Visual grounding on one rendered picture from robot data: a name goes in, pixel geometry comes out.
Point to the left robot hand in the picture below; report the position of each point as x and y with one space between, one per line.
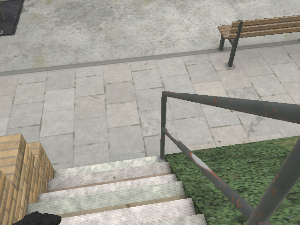
37 218

